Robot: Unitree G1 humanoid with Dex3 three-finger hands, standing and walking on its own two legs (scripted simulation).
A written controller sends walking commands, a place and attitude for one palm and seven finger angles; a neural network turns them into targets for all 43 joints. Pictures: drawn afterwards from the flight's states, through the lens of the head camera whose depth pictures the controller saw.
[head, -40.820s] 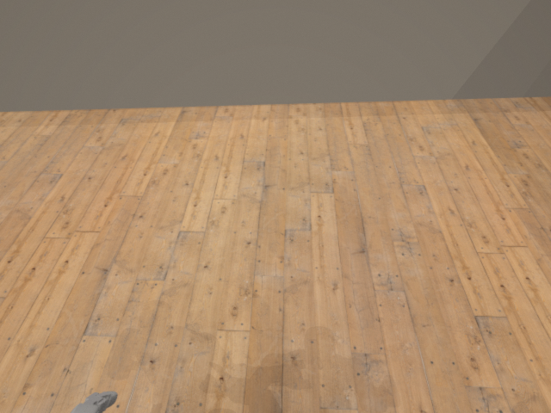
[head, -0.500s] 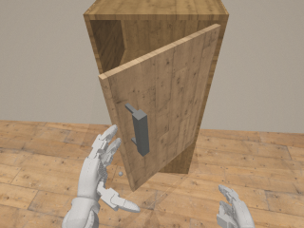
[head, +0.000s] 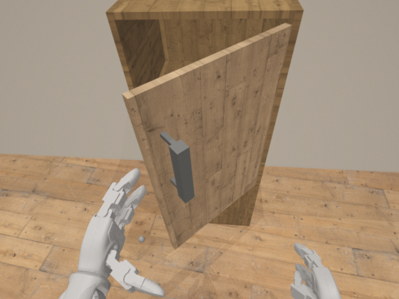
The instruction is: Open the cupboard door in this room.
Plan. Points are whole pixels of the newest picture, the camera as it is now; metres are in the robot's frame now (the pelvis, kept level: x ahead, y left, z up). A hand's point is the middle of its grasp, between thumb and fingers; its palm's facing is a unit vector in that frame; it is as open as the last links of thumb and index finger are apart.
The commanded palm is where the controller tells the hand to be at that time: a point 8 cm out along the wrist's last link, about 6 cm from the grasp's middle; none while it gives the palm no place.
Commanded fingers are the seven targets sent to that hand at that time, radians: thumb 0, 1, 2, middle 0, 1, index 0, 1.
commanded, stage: draw the hand back to the body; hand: left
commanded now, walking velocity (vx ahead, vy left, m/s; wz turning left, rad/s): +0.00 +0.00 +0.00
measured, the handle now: (176, 167) +0.34 +0.07 +0.11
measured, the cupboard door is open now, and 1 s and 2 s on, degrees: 45 45 45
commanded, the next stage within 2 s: step back with the hand held close in 1.50 s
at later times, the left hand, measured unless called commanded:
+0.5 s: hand (79, 237) +0.19 +0.19 +0.14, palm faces +0.07 -0.98 -0.17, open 15.8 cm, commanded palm +0.16 +0.24 +0.16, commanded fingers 0.00 -0.15 0.45 -0.16 -0.30 -0.16 -0.30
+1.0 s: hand (19, 203) +0.22 +0.27 +0.18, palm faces +0.34 -0.86 -0.37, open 10.5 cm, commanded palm +0.17 +0.32 +0.20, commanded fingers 0.00 0.73 0.82 -0.19 -0.30 -0.19 -0.30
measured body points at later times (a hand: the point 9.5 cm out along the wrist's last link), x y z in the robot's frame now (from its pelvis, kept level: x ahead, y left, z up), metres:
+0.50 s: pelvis +0.00 +0.01 +0.02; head -0.02 -0.01 +0.47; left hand +0.18 +0.24 +0.15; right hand +0.20 -0.21 -0.04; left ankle +0.04 +0.12 -0.70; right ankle -0.03 -0.08 -0.70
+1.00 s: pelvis +0.02 +0.04 +0.04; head +0.00 +0.03 +0.49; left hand +0.19 +0.32 +0.20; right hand +0.20 -0.18 -0.04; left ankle +0.04 +0.12 -0.70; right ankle -0.03 -0.08 -0.70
